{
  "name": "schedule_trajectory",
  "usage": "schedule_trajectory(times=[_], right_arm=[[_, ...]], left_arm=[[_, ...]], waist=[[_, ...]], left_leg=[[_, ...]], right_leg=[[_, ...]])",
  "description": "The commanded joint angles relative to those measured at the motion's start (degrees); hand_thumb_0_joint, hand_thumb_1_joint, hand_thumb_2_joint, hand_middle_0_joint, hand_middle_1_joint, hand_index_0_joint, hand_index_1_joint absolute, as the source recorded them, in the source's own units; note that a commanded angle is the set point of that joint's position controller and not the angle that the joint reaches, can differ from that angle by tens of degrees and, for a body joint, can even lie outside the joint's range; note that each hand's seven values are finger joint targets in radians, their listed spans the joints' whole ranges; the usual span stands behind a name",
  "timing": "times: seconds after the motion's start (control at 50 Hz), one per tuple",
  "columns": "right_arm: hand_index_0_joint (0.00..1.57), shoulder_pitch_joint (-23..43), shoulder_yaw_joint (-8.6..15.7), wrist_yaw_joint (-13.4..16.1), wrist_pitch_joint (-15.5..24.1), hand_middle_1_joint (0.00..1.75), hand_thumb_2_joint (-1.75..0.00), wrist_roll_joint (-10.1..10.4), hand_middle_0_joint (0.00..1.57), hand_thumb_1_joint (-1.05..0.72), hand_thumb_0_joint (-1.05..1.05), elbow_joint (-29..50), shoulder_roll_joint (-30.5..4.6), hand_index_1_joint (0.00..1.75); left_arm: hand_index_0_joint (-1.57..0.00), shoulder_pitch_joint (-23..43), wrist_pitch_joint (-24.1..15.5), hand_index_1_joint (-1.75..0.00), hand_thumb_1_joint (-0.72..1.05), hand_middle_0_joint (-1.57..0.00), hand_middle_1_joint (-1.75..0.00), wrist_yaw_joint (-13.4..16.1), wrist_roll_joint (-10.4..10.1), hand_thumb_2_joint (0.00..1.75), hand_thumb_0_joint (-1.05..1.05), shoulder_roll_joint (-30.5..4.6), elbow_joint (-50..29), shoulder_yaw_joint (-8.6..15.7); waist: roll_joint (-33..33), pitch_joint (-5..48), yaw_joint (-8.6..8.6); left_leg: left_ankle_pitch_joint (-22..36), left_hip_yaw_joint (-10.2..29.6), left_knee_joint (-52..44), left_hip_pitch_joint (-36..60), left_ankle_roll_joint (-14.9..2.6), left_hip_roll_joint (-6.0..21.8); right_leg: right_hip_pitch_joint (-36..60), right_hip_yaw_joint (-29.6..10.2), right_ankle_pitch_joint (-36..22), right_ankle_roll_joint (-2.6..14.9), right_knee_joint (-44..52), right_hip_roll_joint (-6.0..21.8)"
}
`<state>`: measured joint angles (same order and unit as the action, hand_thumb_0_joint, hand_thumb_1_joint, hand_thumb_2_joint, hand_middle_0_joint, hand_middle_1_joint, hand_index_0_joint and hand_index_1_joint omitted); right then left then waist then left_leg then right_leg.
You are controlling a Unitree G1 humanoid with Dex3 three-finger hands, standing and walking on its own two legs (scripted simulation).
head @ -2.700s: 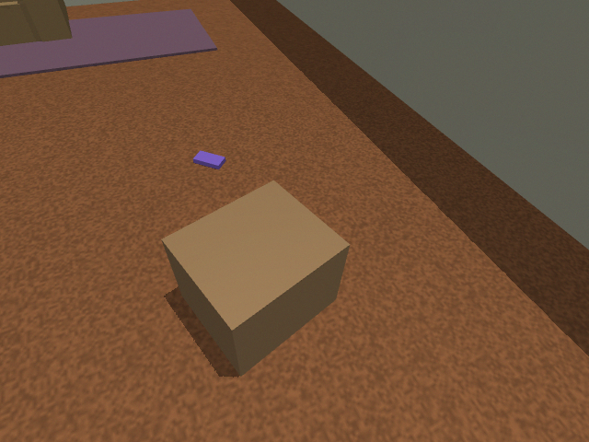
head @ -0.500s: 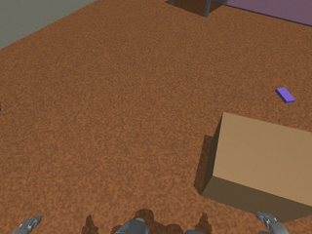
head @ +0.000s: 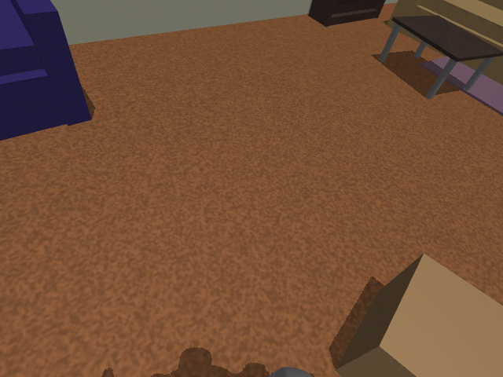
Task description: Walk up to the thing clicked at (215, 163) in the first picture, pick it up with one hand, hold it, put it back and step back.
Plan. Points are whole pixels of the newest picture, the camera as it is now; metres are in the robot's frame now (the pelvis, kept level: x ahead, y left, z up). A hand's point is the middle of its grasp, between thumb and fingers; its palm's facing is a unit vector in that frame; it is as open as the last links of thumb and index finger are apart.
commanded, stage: walk up
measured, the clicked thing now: out of the picture +0.72 -1.49 -0.74
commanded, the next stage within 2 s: stand in 1.76 s
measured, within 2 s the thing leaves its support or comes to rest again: neither
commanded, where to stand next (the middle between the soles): +0.08 -0.01 m, yaw +20 degrees
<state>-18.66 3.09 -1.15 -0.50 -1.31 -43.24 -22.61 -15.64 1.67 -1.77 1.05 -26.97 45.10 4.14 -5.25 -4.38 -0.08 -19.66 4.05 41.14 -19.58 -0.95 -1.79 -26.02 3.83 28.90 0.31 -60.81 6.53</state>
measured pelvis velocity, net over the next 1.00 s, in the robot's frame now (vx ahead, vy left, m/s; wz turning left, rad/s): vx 0.00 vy -0.04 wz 0.35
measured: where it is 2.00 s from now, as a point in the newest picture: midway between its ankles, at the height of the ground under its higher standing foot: outside the picture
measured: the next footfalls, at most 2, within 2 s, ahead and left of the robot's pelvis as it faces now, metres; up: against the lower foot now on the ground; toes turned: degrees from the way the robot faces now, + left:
right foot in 0.28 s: +0.11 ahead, -0.16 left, +0.00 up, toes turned +16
left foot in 0.66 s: +0.03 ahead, +0.11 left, +0.00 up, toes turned +17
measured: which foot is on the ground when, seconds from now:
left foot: down 0.00-0.30, up 0.32-0.64, down 0.66-1.00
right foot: up 0.00-0.26, down 0.28-1.00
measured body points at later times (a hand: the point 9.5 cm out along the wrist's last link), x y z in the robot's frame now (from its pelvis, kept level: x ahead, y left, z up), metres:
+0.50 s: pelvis +0.00 -0.04 +0.01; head +0.03 -0.06 +0.46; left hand +0.00 +0.29 -0.08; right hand +0.17 -0.32 -0.11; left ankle -0.01 +0.12 -0.65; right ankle +0.04 -0.14 -0.72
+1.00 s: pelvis +0.00 -0.04 +0.00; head +0.01 -0.03 +0.45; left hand -0.05 +0.27 -0.12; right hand +0.20 -0.30 -0.11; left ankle -0.01 +0.10 -0.71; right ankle +0.07 -0.17 -0.72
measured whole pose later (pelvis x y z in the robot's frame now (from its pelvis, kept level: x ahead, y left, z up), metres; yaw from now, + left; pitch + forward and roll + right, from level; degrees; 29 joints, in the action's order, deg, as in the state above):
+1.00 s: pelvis +0.00 -0.04 +0.00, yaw +20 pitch -3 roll -1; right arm -11.6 0.9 0.7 0.8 -0.1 -51.9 -22.0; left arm -15.0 -0.8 -1.0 1.1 -21.6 52.4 1.7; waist 0.6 -4.1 0.9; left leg -23.2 5.6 43.9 -20.6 -0.3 0.0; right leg -17.2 3.6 19.2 -1.2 -39.5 3.0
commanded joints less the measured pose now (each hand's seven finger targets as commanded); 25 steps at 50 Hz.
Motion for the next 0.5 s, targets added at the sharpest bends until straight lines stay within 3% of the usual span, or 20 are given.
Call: schedule_trajectory(times=[0.0,0.06,0.14,0.18,0.2,0.22,0.24,0.26,0.28,0.3,0.32,0.34,0.36,0.38,0.4,0.46,0.48], right_arm=[[0.2,0.97,4.67,2.33,3.02,0.3,-0.9,1.05,0.2,-0.9,0.0,5.0,-15.97,0.3],[0.2,-1.86,4.64,2.74,3.31,0.3,-0.9,0.45,0.2,-0.9,0.0,5.12,-15.85,0.3],[0.2,-2.54,4.69,3.24,3.38,0.3,-0.9,0.25,0.2,-0.9,0.0,6.12,-16.54,0.3],[0.2,-1.01,4.49,3.31,3.04,0.3,-0.9,0.26,0.2,-0.9,0.0,7.08,-16.27,0.3],[0.2,0.42,4.45,3.31,2.82,0.3,-0.9,0.39,0.2,-0.9,0.0,7.57,-16.38,0.3],[0.2,1.72,4.28,3.34,2.5,0.3,-0.9,0.87,0.2,-0.9,0.0,7.74,-15.78,0.3],[0.2,3.41,3.8,3.32,2.15,0.3,-0.9,1.41,0.2,-0.9,0.0,8.3,-14.57,0.3],[0.2,3.94,2.77,3.42,2.14,0.3,-0.9,2.11,0.2,-0.9,0.0,8.81,-11.11,0.3],[0.2,3.16,2.09,3.7,2.05,0.3,-0.9,2.02,0.2,-0.9,0.0,8.88,-9.13,0.3],[0.2,0.96,2.99,4.78,1.76,0.3,-0.9,1.23,0.2,-0.9,0.0,7.44,-12.09,0.3],[0.2,0.35,3.51,4.93,1.9,0.3,-0.9,0.7,0.2,-0.9,0.0,5.82,-14.36,0.3],[0.2,0.74,4.24,4.37,1.95,0.3,-0.9,0.66,0.2,-0.9,0.0,4.59,-16.38,0.3],[0.2,1.12,4.45,3.61,2.05,0.3,-0.9,0.83,0.2,-0.9,0.0,3.48,-16.2,0.3],[0.2,1.85,4.2,2.96,1.99,0.3,-0.9,0.62,0.2,-0.9,0.0,3.09,-14.58,0.3],[0.2,2.09,3.9,2.53,1.94,0.3,-0.9,0.38,0.2,-0.9,0.0,2.83,-12.76,0.3],[0.2,1.4,3.2,1.37,2.24,0.3,-0.9,0.57,0.2,-0.9,0.0,1.7,-11.3,0.3],[0.2,1.9,3.1,1.17,2.47,0.3,-0.9,0.58,0.2,-0.9,0.0,1.62,-10.83,0.3]], left_arm=[[-0.2,-2.65,-2.22,-0.3,0.9,-0.2,-0.3,0.99,-0.28,0.9,0.0,-9.51,-3.76,3.21],[-0.2,0.99,-2.42,-0.3,0.9,-0.2,-0.3,1.25,-0.05,0.9,0.0,-8.21,-5.4,2.8],[-0.2,1.28,-2.92,-0.3,0.9,-0.2,-0.3,1.86,-0.5,0.9,0.0,-7.45,-5.71,2.67],[-0.2,0.81,-3.07,-0.3,0.9,-0.2,-0.3,2.02,-0.39,0.9,0.0,-7.22,-5.4,2.75],[-0.2,-0.36,-3.21,-0.3,0.9,-0.2,-0.3,2.07,-0.36,0.9,0.0,-6.99,-4.95,2.72],[-0.2,-1.16,-3.56,-0.3,0.9,-0.2,-0.3,2.02,-0.2,0.9,0.0,-6.25,-4.37,2.72],[-0.2,-3.45,-3.98,-0.3,0.9,-0.2,-0.3,2.17,0.15,0.9,0.0,-6.99,-3.84,2.98],[-0.2,-5.39,-4.35,-0.3,0.9,-0.2,-0.3,2.49,0.78,0.9,0.0,-10.46,-3.75,3.86],[-0.2,-3.89,-4.68,-0.3,0.9,-0.2,-0.3,2.51,1.09,0.9,0.0,-14.36,-4.61,4.51],[-0.2,0.96,-4.48,-0.3,0.9,-0.2,-0.3,2.13,0.94,0.9,0.0,-16.03,-5.7,4.87],[-0.2,3.8,-4.25,-0.3,0.9,-0.2,-0.3,2.1,0.38,0.9,0.0,-15.96,-5.88,4.94],[-0.2,3.95,-4.16,-0.3,0.9,-0.2,-0.3,1.98,0.14,0.9,0.0,-13.01,-6.02,4.53],[-0.2,3.92,-4.48,-0.3,0.9,-0.2,-0.3,2.07,0.29,0.9,0.0,-11.39,-5.85,3.76],[-0.2,2.86,-4.73,-0.3,0.9,-0.2,-0.3,2.36,0.52,0.9,0.0,-10.82,-4.89,3.35],[-0.2,1.47,-4.81,-0.3,0.9,-0.2,-0.3,2.48,0.66,0.9,0.0,-10.78,-3.7,3.37],[-0.2,0.07,-4.78,-0.3,0.9,-0.2,-0.3,1.71,1.29,0.9,0.0,-10.89,-4.25,3.62],[-0.2,0.2,-4.66,-0.3,0.9,-0.2,-0.3,1.48,1.58,0.9,0.0,-10.99,-4.73,3.76]], waist=[[17.89,3.11,1.17],[16.13,4.36,-0.28],[15.42,6.18,-0.24],[14.69,7.23,0.15],[13.81,7.84,1.15],[12.0,8.55,2.23],[10.15,9.61,3.95],[1.67,10.66,5.04],[-7.69,7.82,4.21],[-7.85,7.46,2.42],[-7.9,4.27,1.89],[-2.42,0.8,1.42],[-0.11,-0.6,1.16],[-0.66,-0.82,1.64],[-2.88,-1.51,2.32],[-6.39,0.22,3.26],[-7.93,0.85,3.49]], left_leg=[[15.41,17.55,-14.93,5.28,-10.42,10.06],[27.91,18.9,-11.98,6.33,-11.83,11.05],[41.7,21.28,-7.22,6.42,-12.64,11.78],[40.54,22.37,-5.34,4.72,-12.62,11.05],[37.59,21.98,-3.96,3.01,-12.34,10.21],[33.21,20.27,-1.5,0.26,-10.64,8.39],[28.48,17.4,2.58,-2.42,-7.74,5.61],[18.35,11.01,11.4,-7.85,-3.83,0.64],[-6.4,4.52,17.58,-20.01,-1.12,-6.98],[-17.97,3.39,24.9,-20.35,-0.36,-2.53],[-17.13,4.24,28.79,-18.47,0.25,-0.28],[-13.62,4.34,28.53,-17.68,0.71,0.56],[-10.42,2.84,26.82,-16.2,0.66,0.15],[-7.69,1.89,25.84,-16.21,0.3,-0.78],[-4.95,1.63,24.17,-15.76,0.29,-1.06],[-3.42,-1.6,14.33,-12.85,1.09,-0.47],[-4.46,-3.1,10.39,-12.05,1.4,-0.04]], right_leg=[[-5.81,-3.64,-4.49,0.42,1.24,-0.01],[-4.34,-3.43,-2.04,0.47,5.03,-1.53],[-1.55,-3.1,-2.19,1.17,8.16,-3.45],[1.14,-3.0,-1.68,1.74,10.21,-4.74],[3.97,-3.12,-3.81,2.19,13.61,-5.24],[9.07,-2.65,-9.13,3.23,21.42,-6.2],[14.27,-4.75,-13.48,4.54,27.76,-4.94],[19.28,-15.94,-15.23,6.99,33.92,4.03],[24.49,-31.36,-20.09,10.25,38.74,14.9],[20.57,-38.15,-20.99,17.06,39.84,22.88],[14.77,-40.51,-18.35,20.28,42.48,24.81],[12.94,-32.07,-16.3,17.78,41.26,20.67],[12.2,-23.65,-17.22,14.72,39.03,15.52],[12.62,-17.88,-17.7,11.95,37.52,11.34],[11.95,-15.08,-17.37,10.46,37.71,9.08],[14.99,-9.95,-12.26,10.39,38.77,7.01],[16.06,-9.3,-10.65,10.92,38.66,7.46]])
